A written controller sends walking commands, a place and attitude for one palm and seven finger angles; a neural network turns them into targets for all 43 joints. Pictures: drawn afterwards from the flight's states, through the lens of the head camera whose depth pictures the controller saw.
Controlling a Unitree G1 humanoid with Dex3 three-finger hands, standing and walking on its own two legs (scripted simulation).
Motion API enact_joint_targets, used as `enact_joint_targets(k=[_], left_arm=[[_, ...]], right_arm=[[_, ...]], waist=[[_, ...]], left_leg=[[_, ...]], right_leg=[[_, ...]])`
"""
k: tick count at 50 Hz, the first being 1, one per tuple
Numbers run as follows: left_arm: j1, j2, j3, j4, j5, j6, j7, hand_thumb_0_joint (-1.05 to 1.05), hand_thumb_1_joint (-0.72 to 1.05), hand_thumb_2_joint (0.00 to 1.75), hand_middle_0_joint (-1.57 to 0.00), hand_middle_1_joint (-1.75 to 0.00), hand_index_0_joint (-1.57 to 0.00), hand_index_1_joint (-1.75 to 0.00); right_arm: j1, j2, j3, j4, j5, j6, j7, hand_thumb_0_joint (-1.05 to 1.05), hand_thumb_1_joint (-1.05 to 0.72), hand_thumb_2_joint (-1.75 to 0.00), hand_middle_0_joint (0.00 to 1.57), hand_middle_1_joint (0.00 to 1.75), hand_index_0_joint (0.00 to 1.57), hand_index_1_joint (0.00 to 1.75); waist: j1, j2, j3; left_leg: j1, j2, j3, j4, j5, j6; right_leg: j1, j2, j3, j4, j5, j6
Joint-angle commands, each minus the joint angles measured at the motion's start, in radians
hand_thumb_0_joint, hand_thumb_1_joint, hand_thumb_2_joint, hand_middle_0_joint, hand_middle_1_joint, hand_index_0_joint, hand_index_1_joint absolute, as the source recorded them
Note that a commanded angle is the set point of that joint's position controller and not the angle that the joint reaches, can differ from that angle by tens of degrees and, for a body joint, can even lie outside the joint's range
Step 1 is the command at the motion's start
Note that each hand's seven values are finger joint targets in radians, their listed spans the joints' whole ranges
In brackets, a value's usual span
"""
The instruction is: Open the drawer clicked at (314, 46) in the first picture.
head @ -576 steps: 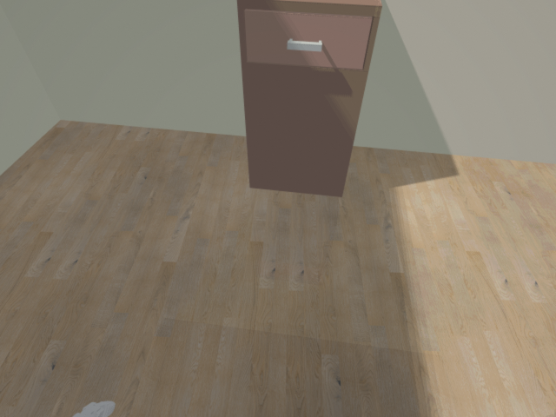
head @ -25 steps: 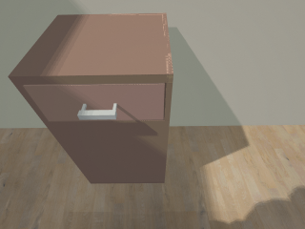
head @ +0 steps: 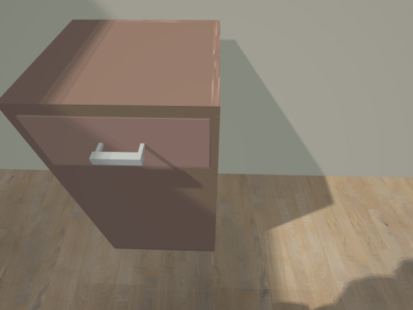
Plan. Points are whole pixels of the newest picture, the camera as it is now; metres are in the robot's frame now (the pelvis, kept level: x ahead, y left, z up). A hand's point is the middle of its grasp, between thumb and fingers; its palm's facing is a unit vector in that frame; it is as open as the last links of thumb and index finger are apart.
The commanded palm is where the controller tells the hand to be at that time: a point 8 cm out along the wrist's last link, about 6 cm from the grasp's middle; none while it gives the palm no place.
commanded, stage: come to a stop and stand still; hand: left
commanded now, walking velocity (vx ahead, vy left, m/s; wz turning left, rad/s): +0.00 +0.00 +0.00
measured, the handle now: (119, 152) +0.46 +0.25 +0.00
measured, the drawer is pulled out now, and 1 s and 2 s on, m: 0.00 0.00 0.00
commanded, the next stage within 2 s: look again from close up in 0.32 s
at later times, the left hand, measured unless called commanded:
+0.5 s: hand out of the picture -0.02 +0.14 -0.17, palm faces +0.04 -0.98 -0.20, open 7.3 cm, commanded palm none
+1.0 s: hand out of the picture -0.03 +0.13 -0.17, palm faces +0.06 -0.98 -0.18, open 7.3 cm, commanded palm none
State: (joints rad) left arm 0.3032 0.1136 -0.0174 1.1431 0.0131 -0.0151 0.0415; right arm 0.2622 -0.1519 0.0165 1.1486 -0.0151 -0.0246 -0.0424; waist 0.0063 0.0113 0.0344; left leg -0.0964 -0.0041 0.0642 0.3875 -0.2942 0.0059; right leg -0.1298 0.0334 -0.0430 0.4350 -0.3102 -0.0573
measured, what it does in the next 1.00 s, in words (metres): stands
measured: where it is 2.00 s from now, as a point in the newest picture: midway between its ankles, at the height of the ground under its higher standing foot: outside the picture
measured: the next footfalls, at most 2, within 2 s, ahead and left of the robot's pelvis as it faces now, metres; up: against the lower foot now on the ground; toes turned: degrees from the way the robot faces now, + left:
none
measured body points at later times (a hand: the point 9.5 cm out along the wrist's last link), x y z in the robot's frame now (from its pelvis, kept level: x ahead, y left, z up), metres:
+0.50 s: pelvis +0.00 -0.02 +0.00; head +0.02 -0.03 +0.45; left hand -0.02 +0.19 -0.16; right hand -0.02 -0.23 -0.17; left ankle -0.06 +0.11 -0.74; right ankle -0.05 -0.08 -0.74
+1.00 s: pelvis +0.00 -0.02 +0.00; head +0.01 -0.03 +0.45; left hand -0.03 +0.18 -0.16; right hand -0.03 -0.22 -0.17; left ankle -0.06 +0.11 -0.74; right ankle -0.05 -0.08 -0.74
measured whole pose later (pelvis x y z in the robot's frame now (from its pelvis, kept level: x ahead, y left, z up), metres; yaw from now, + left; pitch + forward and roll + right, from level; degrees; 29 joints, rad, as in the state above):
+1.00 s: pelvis +0.00 -0.02 +0.00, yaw +0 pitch +0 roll +1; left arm 0.33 0.11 0.00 1.13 0.01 -0.02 0.05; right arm 0.31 -0.11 0.02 1.16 -0.02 -0.02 -0.05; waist 0.01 0.00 0.02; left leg -0.10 0.03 0.05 0.39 -0.29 -0.03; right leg -0.12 0.07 -0.06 0.41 -0.30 -0.09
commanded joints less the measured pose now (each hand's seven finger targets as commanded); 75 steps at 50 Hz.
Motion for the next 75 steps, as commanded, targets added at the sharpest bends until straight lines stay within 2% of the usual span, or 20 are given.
enact_joint_targets(k=[1, 8, 20, 40, 43, 51, 56, 61, 62, 64, 65, 66, 68, 69, 70, 71, 72, 73, 74, 75], left_arm=[[0.078, 0.107, 0.014, -0.023, -0.006, -0.020, 0.005, 0.00, 0.90, 0.90, -0.20, -0.30, -0.20, -0.30], [0.089, 0.112, 0.019, -0.027, -0.009, -0.020, 0.007, 0.00, 0.90, 0.90, -0.20, -0.30, -0.20, -0.30], [0.087, 0.102, 0.023, -0.034, -0.010, -0.016, 0.008, 0.00, 0.90, 0.90, -0.20, -0.30, -0.20, -0.30], [0.104, 0.087, 0.025, -0.031, -0.009, -0.018, 0.008, 0.00, 0.90, 0.90, -0.20, -0.30, -0.20, -0.30], [0.108, 0.091, 0.026, -0.030, -0.008, -0.020, 0.008, 0.00, 0.90, 0.90, -0.20, -0.30, -0.20, -0.30], [0.112, 0.082, 0.025, -0.029, -0.008, -0.019, 0.007, 0.00, 0.90, 0.90, -0.20, -0.30, -0.20, -0.30], [0.102, 0.119, 0.043, -0.054, -0.006, -0.012, 0.018, 0.00, 0.90, 0.90, -0.20, -0.30, -0.20, -0.30], [0.091, 0.157, 0.070, -0.076, 0.002, 0.001, 0.024, 0.00, 0.90, 0.90, -0.20, -0.30, -0.20, -0.30], [0.092, 0.164, 0.075, -0.078, 0.003, 0.003, 0.024, 0.00, 0.90, 0.90, -0.20, -0.30, -0.20, -0.30], [0.099, 0.177, 0.084, -0.079, 0.010, 0.008, 0.028, 0.00, 0.90, 0.90, -0.20, -0.30, -0.20, -0.30], [0.096, 0.182, 0.091, -0.088, 0.013, 0.012, 0.029, 0.00, 0.90, 0.90, -0.20, -0.30, -0.20, -0.30], [0.079, 0.177, 0.091, -0.098, 0.017, 0.014, 0.029, 0.00, 0.90, 0.90, -0.20, -0.30, -0.20, -0.30], [0.012, 0.172, 0.085, -0.121, 0.022, 0.011, 0.021, 0.00, 0.90, 0.90, -0.20, -0.30, -0.20, -0.30], [-0.018, 0.170, 0.082, -0.132, 0.025, 0.012, 0.017, 0.00, 0.90, 0.90, -0.20, -0.30, -0.20, -0.30], [-0.035, 0.171, 0.080, -0.136, 0.021, 0.013, 0.011, 0.00, 0.90, 0.90, -0.20, -0.30, -0.20, -0.30], [-0.039, 0.162, 0.076, -0.135, 0.013, 0.014, 0.006, 0.00, 0.90, 0.90, -0.20, -0.30, -0.20, -0.30], [-0.027, 0.140, 0.070, -0.132, 0.008, 0.015, 0.001, 0.00, 0.90, 0.90, -0.20, -0.30, -0.20, -0.30], [0.001, 0.106, 0.063, -0.127, 0.003, 0.017, -0.006, 0.00, 0.90, 0.90, -0.20, -0.30, -0.20, -0.30], [0.025, 0.075, 0.057, -0.126, 0.006, 0.019, -0.010, 0.00, 0.90, 0.90, -0.20, -0.30, -0.20, -0.30], [0.023, 0.059, 0.056, -0.133, 0.010, 0.015, -0.016, 0.00, 0.90, 0.90, -0.20, -0.30, -0.20, -0.30]], right_arm=[[0.084, -0.060, -0.005, -0.011, 0.005, -0.005, -0.007, 0.00, -0.90, -0.90, 0.20, 0.30, 0.20, 0.30], [0.092, -0.053, -0.006, -0.010, 0.005, -0.002, -0.009, 0.00, -0.90, -0.90, 0.20, 0.30, 0.20, 0.30], [0.119, -0.039, -0.004, 0.000, 0.004, 0.001, -0.011, 0.00, -0.90, -0.90, 0.20, 0.30, 0.20, 0.30], [0.138, -0.027, -0.005, 0.004, 0.004, -0.002, -0.013, 0.00, -0.90, -0.90, 0.20, 0.30, 0.20, 0.30], [0.137, -0.028, -0.007, 0.003, 0.004, -0.003, -0.013, 0.00, -0.90, -0.90, 0.20, 0.30, 0.20, 0.30], [0.141, -0.021, -0.006, 0.008, 0.003, -0.002, -0.013, 0.00, -0.90, -0.90, 0.20, 0.30, 0.20, 0.30], [0.133, -0.033, -0.017, -0.025, 0.007, 0.012, -0.013, 0.00, -0.90, -0.90, 0.20, 0.30, 0.20, 0.30], [0.116, -0.048, -0.041, -0.065, 0.003, 0.038, -0.008, 0.00, -0.90, -0.90, 0.20, 0.30, 0.20, 0.30], [0.108, -0.048, -0.045, -0.075, 0.002, 0.043, -0.006, 0.00, -0.90, -0.90, 0.20, 0.30, 0.20, 0.30], [0.078, -0.046, -0.054, -0.097, 0.001, 0.054, -0.004, 0.00, -0.90, -0.90, 0.20, 0.30, 0.20, 0.30], [0.054, -0.052, -0.059, -0.109, 0.000, 0.058, -0.001, 0.00, -0.90, -0.90, 0.20, 0.30, 0.20, 0.30], [0.031, -0.052, -0.063, -0.118, 0.001, 0.059, 0.003, 0.00, -0.90, -0.90, 0.20, 0.30, 0.20, 0.30], [0.057, -0.023, -0.062, -0.114, 0.008, 0.053, 0.014, 0.00, -0.90, -0.90, 0.20, 0.30, 0.20, 0.30], [0.094, -0.005, -0.059, -0.103, 0.009, 0.046, 0.018, 0.00, -0.90, -0.90, 0.20, 0.30, 0.20, 0.30], [0.125, 0.006, -0.053, -0.087, 0.007, 0.039, 0.020, 0.00, -0.90, -0.90, 0.20, 0.30, 0.20, 0.30], [0.155, 0.005, -0.046, -0.067, 0.005, 0.029, 0.020, 0.00, -0.90, -0.90, 0.20, 0.30, 0.20, 0.30], [0.167, -0.019, -0.046, -0.056, -0.001, 0.017, 0.017, 0.00, -0.90, -0.90, 0.20, 0.30, 0.20, 0.30], [0.169, -0.055, -0.048, -0.053, -0.012, 0.006, 0.014, 0.00, -0.90, -0.90, 0.20, 0.30, 0.20, 0.30], [0.162, -0.092, -0.055, -0.065, -0.017, 0.008, 0.011, 0.00, -0.90, -0.90, 0.20, 0.30, 0.20, 0.30], [0.145, -0.129, -0.059, -0.082, -0.022, 0.013, 0.011, 0.00, -0.90, -0.90, 0.20, 0.30, 0.20, 0.30]], waist=[[-0.006, -0.042, 0.022], [-0.003, -0.040, 0.004], [0.001, -0.024, 0.035], [0.001, -0.020, 0.044], [0.001, -0.023, 0.034], [0.002, -0.008, 0.061], [0.010, -0.009, 0.016], [0.017, -0.077, -0.010], [0.021, -0.104, -0.013], [0.037, -0.143, 0.011], [0.049, -0.159, 0.023], [0.048, -0.148, 0.037], [0.008, -0.150, 0.034], [-0.015, -0.138, 0.032], [-0.024, -0.140, 0.020], [-0.034, -0.120, 0.013], [-0.032, -0.035, 0.023], [-0.022, 0.092, 0.029], [-0.013, 0.173, 0.051], [-0.010, 0.166, 0.081]], left_leg=[[-0.023, 0.103, -0.077, -0.027, 0.261, 0.023], [-0.028, 0.099, -0.063, -0.014, 0.243, 0.014], [-0.047, 0.102, -0.068, -0.025, 0.232, 0.012], [-0.046, 0.106, -0.071, -0.032, 0.232, 0.013], [-0.043, 0.106, -0.068, -0.026, 0.239, 0.012], [-0.051, 0.108, -0.074, -0.037, 0.229, 0.012], [-0.081, 0.101, -0.059, 0.005, 0.274, 0.000], [-0.144, 0.071, -0.024, 0.116, 0.188, -0.016], [-0.169, 0.056, -0.017, 0.156, 0.114, -0.020], [-0.257, 0.036, -0.023, 0.285, -0.123, -0.028], [-0.290, 0.041, -0.053, 0.377, -0.182, -0.026], [-0.298, 0.045, -0.085, 0.445, -0.205, -0.023], [-0.231, 0.052, -0.088, 0.392, -0.180, -0.016], [-0.161, 0.050, -0.069, 0.285, -0.123, -0.015], [-0.082, 0.030, -0.038, 0.180, -0.018, -0.011], [0.009, 0.023, -0.026, 0.078, 0.069, -0.009], [0.041, 0.046, -0.056, 0.016, 0.069, -0.004], [-0.025, 0.132, -0.182, -0.061, -0.016, 0.027], [-0.121, 0.230, -0.300, -0.161, -0.191, 0.074], [-0.228, 0.280, -0.369, -0.215, -0.309, 0.112]], right_leg=[[0.000, -0.154, 0.129, -0.063, 0.465, 0.003], [0.033, -0.158, 0.131, -0.069, 0.539, 0.015], [0.020, -0.143, 0.129, -0.083, 0.450, 0.016], [0.003, -0.136, 0.132, -0.089, 0.403, 0.012], [0.011, -0.141, 0.131, -0.087, 0.439, 0.015], [-0.013, -0.134, 0.130, -0.091, 0.375, 0.006], [0.023, -0.183, 0.159, -0.029, 0.572, 0.006], [0.027, -0.257, 0.218, -0.001, 0.639, -0.043], [0.031, -0.288, 0.247, -0.012, 0.657, -0.066], [0.034, -0.370, 0.316, -0.049, 0.692, -0.146], [0.004, -0.400, 0.341, -0.069, 0.659, -0.188], [-0.040, -0.400, 0.337, -0.089, 0.601, -0.206], [-0.125, -0.343, 0.262, -0.106, 0.418, -0.175], [-0.180, -0.310, 0.233, -0.101, 0.278, -0.140], [-0.220, -0.257, 0.189, -0.093, 0.134, -0.099], [-0.271, -0.208, 0.158, -0.079, -0.019, -0.063], [-0.303, -0.152, 0.133, -0.040, -0.127, -0.032], [-0.283, -0.089, 0.096, 0.033, -0.130, -0.003], [-0.248, -0.045, 0.025, 0.130, -0.161, 0.016], [-0.221, -0.024, -0.008, 0.193, -0.161, 0.017]])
